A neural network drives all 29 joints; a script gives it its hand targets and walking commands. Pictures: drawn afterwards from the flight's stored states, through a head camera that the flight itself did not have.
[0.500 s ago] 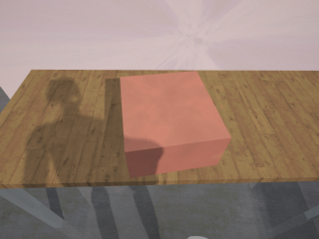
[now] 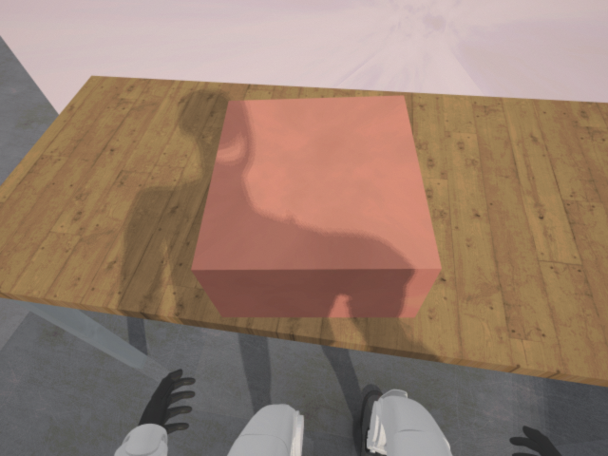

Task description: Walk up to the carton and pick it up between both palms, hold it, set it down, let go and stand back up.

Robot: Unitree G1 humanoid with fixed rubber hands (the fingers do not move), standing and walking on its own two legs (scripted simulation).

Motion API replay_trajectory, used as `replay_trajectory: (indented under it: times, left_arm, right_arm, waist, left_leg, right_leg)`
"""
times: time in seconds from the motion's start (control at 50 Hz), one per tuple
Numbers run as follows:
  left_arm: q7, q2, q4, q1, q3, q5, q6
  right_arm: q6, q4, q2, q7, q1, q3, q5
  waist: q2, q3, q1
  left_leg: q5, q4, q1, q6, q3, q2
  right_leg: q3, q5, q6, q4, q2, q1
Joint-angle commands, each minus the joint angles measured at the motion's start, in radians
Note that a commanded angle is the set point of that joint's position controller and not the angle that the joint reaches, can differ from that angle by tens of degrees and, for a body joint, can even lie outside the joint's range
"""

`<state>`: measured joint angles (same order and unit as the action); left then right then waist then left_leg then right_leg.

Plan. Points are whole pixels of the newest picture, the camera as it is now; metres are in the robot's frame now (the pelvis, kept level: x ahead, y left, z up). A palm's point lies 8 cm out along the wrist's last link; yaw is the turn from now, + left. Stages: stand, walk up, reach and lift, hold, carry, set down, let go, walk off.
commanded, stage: walk up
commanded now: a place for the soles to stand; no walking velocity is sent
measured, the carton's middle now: (316, 202) +0.45 +0.01 +0.03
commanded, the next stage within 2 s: none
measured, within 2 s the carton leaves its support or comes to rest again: neither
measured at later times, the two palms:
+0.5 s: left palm out of the picture -0.11 +0.31 -0.11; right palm out of the picture -0.08 -0.20 -0.07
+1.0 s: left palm out of the picture -0.13 +0.20 -0.08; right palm out of the picture -0.06 -0.28 -0.11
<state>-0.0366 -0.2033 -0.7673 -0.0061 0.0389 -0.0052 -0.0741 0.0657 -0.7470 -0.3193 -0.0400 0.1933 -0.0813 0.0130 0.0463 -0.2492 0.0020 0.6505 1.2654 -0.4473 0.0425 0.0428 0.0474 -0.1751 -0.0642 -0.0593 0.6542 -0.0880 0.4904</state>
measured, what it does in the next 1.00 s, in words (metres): steps on the spot: left foot, then right foot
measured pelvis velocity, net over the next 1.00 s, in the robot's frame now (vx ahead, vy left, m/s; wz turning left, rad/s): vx -0.07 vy -0.03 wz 0.00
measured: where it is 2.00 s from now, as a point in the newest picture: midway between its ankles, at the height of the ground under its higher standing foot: outside the picture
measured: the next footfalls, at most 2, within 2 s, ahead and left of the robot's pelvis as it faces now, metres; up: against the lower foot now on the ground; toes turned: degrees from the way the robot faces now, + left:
left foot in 0.14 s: -0.03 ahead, +0.12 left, +0.00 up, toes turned +5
right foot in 0.76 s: -0.05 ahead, -0.11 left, +0.00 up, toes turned -4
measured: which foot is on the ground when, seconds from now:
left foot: up 0.00-0.12, down 0.14-0.74, up 0.76-1.00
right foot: down 0.00-0.18, up 0.20-0.74, down 0.76-1.00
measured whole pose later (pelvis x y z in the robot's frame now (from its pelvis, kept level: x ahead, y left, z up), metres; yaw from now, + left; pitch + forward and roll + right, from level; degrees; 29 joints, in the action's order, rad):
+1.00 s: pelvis -0.07 -0.03 +0.04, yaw +0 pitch -4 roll +2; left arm -0.04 -0.14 -0.93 0.52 0.01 -0.01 0.05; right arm 0.04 -0.95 -0.27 0.04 0.36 -0.04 0.05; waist 0.06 -0.01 0.02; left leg 0.24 1.07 -0.61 0.05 0.05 -0.03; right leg -0.08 -0.33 -0.05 0.54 0.00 0.14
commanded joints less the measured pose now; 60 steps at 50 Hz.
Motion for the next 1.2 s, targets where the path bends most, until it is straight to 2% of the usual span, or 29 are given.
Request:
replay_trajectory:
  times: [0.0, 0.06, 0.08, 0.1, 0.12, 0.14, 0.16, 0.18, 0.22, 0.24, 0.28, 0.32, 0.42, 0.5, 0.6, 0.62, 0.66, 0.68, 0.7, 0.72, 0.74, 0.78, 0.82, 0.9, 0.98, 1.04, 1.12, 1.16, 1.18]
  left_arm:
    - [-0.047, -0.212, 0.058, 0.015, 0.05, -0.016, 0.04]
    - [-0.055, -0.243, 0.047, -0.02, 0.046, -0.029, 0.03]
    - [-0.051, -0.24, 0.04, -0.025, 0.041, -0.033, 0.018]
    - [-0.042, -0.214, 0.026, -0.006, 0.03, -0.036, 0.006]
    - [-0.025, -0.141, 0.019, 0.047, 0.005, -0.022, -0.002]
    - [-0.013, -0.144, 0.045, -0.004, 0.007, -0.001, -0.008]
    - [-0.013, -0.19, 0.051, -0.03, 0.027, -0.011, -0.013]
    - [-0.007, -0.198, 0.028, 0.016, 0.038, -0.018, -0.014]
    - [0.008, -0.177, -0.053, 0.146, 0.045, -0.021, 0.003]
    - [0.013, -0.157, -0.094, 0.232, 0.038, -0.025, 0.019]
    - [0.024, -0.153, -0.13, 0.27, 0.03, -0.042, 0.033]
    - [0.026, -0.153, -0.121, 0.268, 0.026, -0.045, 0.032]
    - [0.043, -0.163, -0.064, 0.209, 0.032, -0.055, 0.042]
    - [0.056, -0.158, -0.044, 0.239, 0.039, -0.059, 0.048]
    - [0.069, -0.116, -0.053, 0.397, 0.037, -0.038, 0.067]
    - [0.07, -0.107, -0.064, 0.461, 0.036, -0.034, 0.075]
    - [0.063, -0.086, -0.121, 0.675, 0.044, -0.024, 0.092]
    - [0.052, -0.085, -0.139, 0.758, 0.052, -0.026, 0.096]
    - [0.034, -0.119, -0.137, 0.791, 0.054, -0.03, 0.099]
    - [0.006, -0.142, -0.09, 0.698, 0.035, -0.022, 0.1]
    - [-0.02, -0.159, -0.067, 0.575, 0.028, -0.005, 0.099]
    - [-0.04, -0.209, -0.047, 0.505, 0.043, 0.002, 0.118]
    - [-0.025, -0.17, -0.04, 0.467, 0.031, 0.001, 0.137]
    - [-0.012, -0.104, -0.073, 0.46, 0.012, -0.008, 0.154]
    - [-0.008, -0.069, -0.103, 0.502, -0.006, -0.006, 0.151]
    - [-0.009, -0.067, -0.112, 0.532, -0.01, -0.013, 0.143]
    - [-0.002, -0.091, -0.119, 0.591, -0.013, -0.041, 0.125]
    - [0.001, -0.11, -0.109, 0.579, -0.016, -0.048, 0.112]
    - [0.005, -0.111, -0.102, 0.561, -0.022, -0.048, 0.11]
  right_arm:
    - [0.028, 0.037, -0.073, 0.048, 0.221, -0.043, -0.003]
    - [0.016, -0.007, -0.042, 0.085, 0.344, -0.039, -0.015]
    - [0.006, -0.037, -0.029, 0.095, 0.416, -0.037, -0.02]
    - [-0.002, -0.061, -0.03, 0.101, 0.469, -0.041, -0.024]
    - [-0.006, -0.048, -0.054, 0.096, 0.428, -0.051, -0.024]
    - [-0.004, 0.008, -0.137, 0.072, 0.268, -0.065, -0.042]
    - [-0.008, 0.033, -0.176, 0.039, 0.132, -0.063, -0.048]
    - [-0.018, 0.037, -0.147, 0.02, 0.053, -0.043, -0.042]
    - [-0.034, 0.058, -0.078, 0.0, -0.004, -0.016, -0.014]
    - [-0.039, 0.066, -0.06, -0.005, -0.001, -0.013, -0.004]
    - [-0.053, 0.033, -0.037, 0.0, 0.084, -0.015, -0.017]
    - [-0.071, -0.002, -0.024, 0.002, 0.146, -0.018, -0.008]
    - [-0.099, -0.057, -0.028, -0.018, 0.32, -0.032, 0.042]
    - [-0.101, -0.097, -0.031, -0.024, 0.382, -0.021, 0.037]
    - [-0.079, -0.101, -0.078, -0.008, 0.252, -0.008, 0.035]
    - [-0.071, -0.096, -0.085, -0.002, 0.203, -0.005, 0.035]
    - [-0.05, -0.085, -0.067, 0.012, 0.081, 0.009, 0.045]
    - [-0.039, -0.078, -0.021, 0.023, 0.068, 0.027, 0.051]
    - [-0.032, -0.058, 0.043, 0.036, 0.053, 0.046, 0.053]
    - [-0.025, -0.037, 0.061, 0.05, 0.078, 0.05, 0.045]
    - [-0.022, -0.053, 0.04, 0.067, 0.142, 0.05, 0.042]
    - [-0.033, -0.074, -0.005, 0.089, 0.168, 0.038, 0.04]
    - [-0.047, -0.106, -0.035, 0.086, 0.178, 0.027, 0.048]
    - [-0.042, -0.171, -0.009, 0.082, 0.212, 0.027, 0.038]
    - [-0.042, -0.185, 0.019, 0.063, 0.155, 0.034, 0.031]
    - [-0.05, -0.184, 0.05, 0.047, 0.097, 0.051, 0.031]
    - [-0.065, -0.157, 0.075, 0.021, -0.017, 0.07, 0.03]
    - [-0.075, -0.164, 0.074, 0.01, 0.015, 0.073, 0.027]
    - [-0.084, -0.184, 0.055, 0.008, 0.084, 0.068, 0.028]
  waist:
    - [-0.205, 0.341, -0.012]
    - [-0.252, 0.356, -0.075]
    - [-0.232, 0.359, -0.11]
    - [-0.113, 0.338, -0.138]
    - [0.227, 0.258, -0.142]
    - [0.364, 0.102, -0.146]
    - [0.278, 0.011, -0.118]
    - [0.233, -0.028, -0.06]
    - [0.13, 0.019, 0.027]
    - [0.078, 0.096, 0.055]
    - [0.02, 0.195, 0.028]
    - [0.053, 0.226, 0.005]
    - [0.122, 0.239, -0.1]
    - [0.111, 0.182, -0.117]
    - [0.12, 0.12, -0.029]
    - [0.103, 0.124, 0.007]
    - [0.007, 0.147, 0.127]
    - [-0.096, 0.135, 0.163]
    - [-0.291, 0.118, 0.175]
    - [-0.279, 0.04, 0.113]
    - [-0.171, -0.044, 0.033]
    - [-0.179, -0.021, 0.014]
    - [-0.18, -0.001, 0.009]
    - [-0.172, -0.005, -0.023]
    - [-0.179, -0.003, -0.013]
    - [-0.196, 0.053, 0.006]
    - [-0.22, 0.117, 0.058]
    - [-0.189, 0.147, 0.04]
    - [-0.135, 0.184, 0.0]
  left_leg:
    - [-0.019, -0.188, 0.112, -0.039, 0.049, -0.091]
    - [-0.05, -0.464, 0.328, -0.091, -0.054, -0.071]
    - [-0.125, -0.6, 0.442, -0.115, -0.093, -0.048]
    - [-0.143, -0.69, 0.486, -0.136, -0.07, -0.035]
    - [0.133, -0.942, 0.313, -0.177, 0.238, -0.173]
    - [0.514, -1.129, -0.025, -0.217, 0.682, -0.383]
    - [0.684, -1.242, -0.325, -0.246, 0.802, -0.454]
    - [0.643, -1.233, -0.394, -0.218, 0.707, -0.421]
    - [0.178, -1.066, -0.156, -0.071, 0.33, -0.246]
    - [0.038, -1.001, 0.001, -0.009, 0.233, -0.205]
    - [0.051, -1.0, 0.119, 0.055, 0.232, -0.187]
    - [0.146, -1.039, 0.207, 0.029, 0.314, -0.215]
    - [0.192, -1.03, 0.518, -0.154, 0.432, -0.352]
    - [0.276, -1.085, 0.474, -0.191, 0.476, -0.417]
    - [0.235, -1.103, 0.151, -0.225, 0.282, -0.362]
    - [0.227, -1.078, 0.047, -0.204, 0.207, -0.328]
    - [0.289, -0.89, -0.27, -0.115, 0.012, -0.195]
    - [0.273, -0.697, -0.393, -0.062, -0.089, -0.108]
    - [0.111, -0.328, -0.462, -0.026, -0.167, -0.029]
    - [-0.038, -0.127, -0.457, -0.02, -0.045, -0.046]
    - [-0.109, -0.1, -0.421, -0.015, 0.028, -0.088]
    - [-0.206, -0.107, -0.433, -0.014, 0.044, -0.111]
    - [-0.265, -0.125, -0.384, 0.006, 0.043, -0.12]
    - [-0.457, -0.176, -0.255, 0.007, 0.042, -0.098]
    - [-0.569, -0.272, -0.182, -0.014, 0.013, -0.082]
    - [-0.589, -0.399, -0.119, -0.034, -0.036, -0.074]
    - [-0.486, -0.582, -0.05, -0.057, -0.109, -0.055]
    - [-0.516, -0.732, 0.034, -0.077, -0.102, -0.063]
    - [-0.643, -0.813, 0.145, -0.089, -0.065, -0.088]
  right_leg:
    - [0.422, -0.509, -0.141, -0.451, -0.394, -0.169]
    - [0.283, -0.621, -0.017, -0.492, -0.325, -0.045]
    - [0.201, -0.667, 0.041, -0.44, -0.262, 0.027]
    - [0.125, -0.748, 0.077, -0.272, -0.177, 0.109]
    - [0.012, -0.831, 0.095, 0.082, -0.022, 0.207]
    - [0.082, -0.672, 0.107, 0.383, 0.121, 0.303]
    - [0.239, -0.581, 0.097, 0.514, 0.077, 0.199]
    - [0.27, -0.51, 0.083, 0.57, 0.07, 0.117]
    - [0.278, -0.384, 0.057, 0.564, 0.12, 0.151]
    - [0.273, -0.345, 0.064, 0.567, 0.13, 0.206]
    - [0.233, -0.313, 0.097, 0.561, 0.144, 0.164]
    - [0.231, -0.312, 0.116, 0.48, 0.137, 0.128]
    - [0.236, -0.397, 0.131, 0.298, 0.09, 0.303]
    - [0.239, -0.487, 0.106, 0.247, 0.07, 0.259]
    - [0.151, -0.491, 0.052, 0.145, 0.08, -0.032]
    - [0.124, -0.425, 0.036, 0.079, 0.088, -0.164]
    - [0.048, -0.234, 0.006, -0.089, 0.149, -0.566]
    - [0.094, -0.229, 0.02, -0.149, 0.126, -0.662]
    - [0.418, -0.459, 0.013, -0.249, -0.083, -0.582]
    - [0.802, -0.819, -0.008, -0.428, -0.304, -0.326]
    - [0.838, -0.96, -0.001, -0.505, -0.332, -0.189]
    - [0.801, -0.986, -0.019, -0.55, -0.303, -0.232]
    - [0.666, -0.892, 0.011, -0.546, -0.265, -0.213]
    - [0.423, -0.567, 0.082, -0.505, -0.166, -0.127]
    - [0.283, -0.257, 0.102, -0.444, -0.105, -0.129]
    - [0.211, -0.001, 0.086, -0.357, -0.095, -0.205]
    - [0.195, 0.36, 0.016, -0.205, -0.125, -0.361]
    - [0.212, 0.393, -0.005, -0.138, -0.149, -0.396]
    - [0.206, 0.386, 0.001, -0.06, -0.135, -0.372]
